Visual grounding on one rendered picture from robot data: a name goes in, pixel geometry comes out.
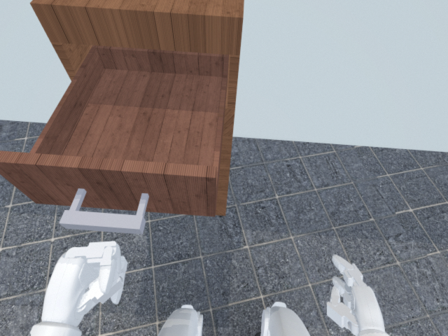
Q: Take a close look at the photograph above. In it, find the robot left hand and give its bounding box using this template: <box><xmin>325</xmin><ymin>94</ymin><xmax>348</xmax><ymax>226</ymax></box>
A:
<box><xmin>41</xmin><ymin>241</ymin><xmax>128</xmax><ymax>327</ymax></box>

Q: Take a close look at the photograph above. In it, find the handle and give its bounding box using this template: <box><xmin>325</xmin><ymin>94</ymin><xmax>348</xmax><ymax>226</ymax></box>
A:
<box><xmin>59</xmin><ymin>188</ymin><xmax>149</xmax><ymax>235</ymax></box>

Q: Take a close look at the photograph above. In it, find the drawer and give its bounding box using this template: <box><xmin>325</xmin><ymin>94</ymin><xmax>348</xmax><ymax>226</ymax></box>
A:
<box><xmin>0</xmin><ymin>45</ymin><xmax>229</xmax><ymax>217</ymax></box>

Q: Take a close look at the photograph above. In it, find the robot left forearm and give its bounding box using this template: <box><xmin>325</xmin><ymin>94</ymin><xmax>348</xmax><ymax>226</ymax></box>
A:
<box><xmin>30</xmin><ymin>322</ymin><xmax>82</xmax><ymax>336</ymax></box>

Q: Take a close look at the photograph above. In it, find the cabinet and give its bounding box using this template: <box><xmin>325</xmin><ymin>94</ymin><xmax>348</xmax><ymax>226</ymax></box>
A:
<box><xmin>30</xmin><ymin>0</ymin><xmax>244</xmax><ymax>216</ymax></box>

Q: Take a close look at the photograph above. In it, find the robot right hand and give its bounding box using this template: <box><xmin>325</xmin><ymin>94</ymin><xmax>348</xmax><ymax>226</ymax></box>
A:
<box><xmin>327</xmin><ymin>255</ymin><xmax>385</xmax><ymax>336</ymax></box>

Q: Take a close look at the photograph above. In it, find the right robot thigh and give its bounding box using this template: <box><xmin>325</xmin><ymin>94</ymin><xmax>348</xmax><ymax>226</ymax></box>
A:
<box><xmin>261</xmin><ymin>306</ymin><xmax>310</xmax><ymax>336</ymax></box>

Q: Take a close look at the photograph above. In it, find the left robot thigh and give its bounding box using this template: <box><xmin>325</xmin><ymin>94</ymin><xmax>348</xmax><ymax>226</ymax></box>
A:
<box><xmin>158</xmin><ymin>308</ymin><xmax>203</xmax><ymax>336</ymax></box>

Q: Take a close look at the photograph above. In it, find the robot thigh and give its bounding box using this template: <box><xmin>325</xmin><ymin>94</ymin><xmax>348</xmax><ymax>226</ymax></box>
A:
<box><xmin>158</xmin><ymin>308</ymin><xmax>203</xmax><ymax>336</ymax></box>
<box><xmin>261</xmin><ymin>306</ymin><xmax>310</xmax><ymax>336</ymax></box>

